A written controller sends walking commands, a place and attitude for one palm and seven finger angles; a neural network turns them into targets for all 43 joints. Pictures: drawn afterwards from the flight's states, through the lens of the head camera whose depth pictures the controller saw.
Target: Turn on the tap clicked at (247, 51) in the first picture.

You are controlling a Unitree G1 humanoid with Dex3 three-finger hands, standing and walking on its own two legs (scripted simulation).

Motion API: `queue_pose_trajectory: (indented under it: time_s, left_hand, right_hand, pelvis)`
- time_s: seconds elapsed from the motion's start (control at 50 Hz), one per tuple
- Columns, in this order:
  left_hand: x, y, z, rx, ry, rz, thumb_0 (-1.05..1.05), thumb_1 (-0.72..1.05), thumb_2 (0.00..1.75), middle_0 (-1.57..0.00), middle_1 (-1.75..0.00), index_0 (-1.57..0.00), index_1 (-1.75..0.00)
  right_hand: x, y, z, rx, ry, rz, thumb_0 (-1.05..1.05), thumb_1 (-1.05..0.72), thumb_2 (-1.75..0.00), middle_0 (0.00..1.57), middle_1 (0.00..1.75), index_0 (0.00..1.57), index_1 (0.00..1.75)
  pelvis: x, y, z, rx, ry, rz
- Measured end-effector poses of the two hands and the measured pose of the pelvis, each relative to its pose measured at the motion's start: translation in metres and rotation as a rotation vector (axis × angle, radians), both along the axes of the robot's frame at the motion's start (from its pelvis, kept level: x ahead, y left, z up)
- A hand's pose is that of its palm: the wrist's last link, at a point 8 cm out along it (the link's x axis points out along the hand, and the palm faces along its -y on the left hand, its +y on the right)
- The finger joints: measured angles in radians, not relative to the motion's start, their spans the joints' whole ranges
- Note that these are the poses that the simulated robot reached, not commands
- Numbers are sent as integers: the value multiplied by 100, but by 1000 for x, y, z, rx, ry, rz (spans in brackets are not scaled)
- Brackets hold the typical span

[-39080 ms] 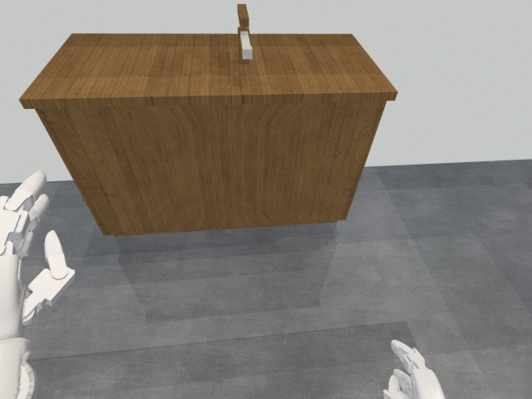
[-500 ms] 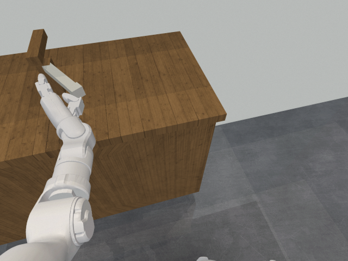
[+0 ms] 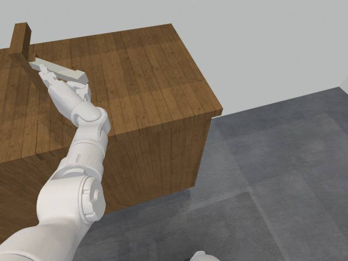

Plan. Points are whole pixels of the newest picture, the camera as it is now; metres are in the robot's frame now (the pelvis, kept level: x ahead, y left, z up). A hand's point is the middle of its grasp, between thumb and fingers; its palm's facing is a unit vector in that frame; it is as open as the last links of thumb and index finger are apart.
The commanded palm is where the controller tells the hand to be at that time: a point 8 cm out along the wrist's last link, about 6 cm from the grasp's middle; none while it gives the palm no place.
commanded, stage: push the lever round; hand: left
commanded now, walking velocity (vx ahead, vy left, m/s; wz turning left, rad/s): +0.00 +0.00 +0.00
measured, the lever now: (79, 79) +0.53 +0.21 +0.12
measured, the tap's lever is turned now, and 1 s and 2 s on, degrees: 48 69 76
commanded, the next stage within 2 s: lift the hand up off the lever in 1.06 s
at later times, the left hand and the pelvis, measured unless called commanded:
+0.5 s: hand (100, 76) +0.54 +0.16 +0.12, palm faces +0.78 -0.61 -0.13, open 7.5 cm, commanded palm +0.48 +0.18 +0.12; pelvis +0.02 +0.00 -0.01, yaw +0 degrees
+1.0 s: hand (103, 71) +0.55 +0.16 +0.12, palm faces +0.78 -0.60 -0.16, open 7.5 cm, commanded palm +0.51 +0.17 +0.12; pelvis +0.02 -0.02 -0.01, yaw +1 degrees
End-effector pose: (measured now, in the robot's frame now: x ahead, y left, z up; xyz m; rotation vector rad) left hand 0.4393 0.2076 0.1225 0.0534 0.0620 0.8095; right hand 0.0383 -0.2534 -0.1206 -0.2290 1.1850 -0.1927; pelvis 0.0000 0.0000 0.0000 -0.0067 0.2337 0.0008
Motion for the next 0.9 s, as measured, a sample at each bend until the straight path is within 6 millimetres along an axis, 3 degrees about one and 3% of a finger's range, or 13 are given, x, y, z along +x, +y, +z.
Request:
queue_pose_trajectory:
  time_s: [0.32, 0.9]
  left_hand:
    - [30, -21, 1, -5, 47, 62, -1, 95, 93, -16, -15, -16, -15]
    - [55, -33, 5, 18, 90, 116, 1, 96, 93, -16, -15, -16, -15]
  right_hand:
    - [-8, 9, -8, 37, 88, 5, 1, -90, -90, 20, 30, 20, 30]
    - [-5, -16, -9, 32, 120, 7, 1, -90, -90, 20, 30, 20, 30]
  pelvis:
    - [11, 2, -5, -3, 59, -4]
    - [23, -17, -6, -3, 100, 6]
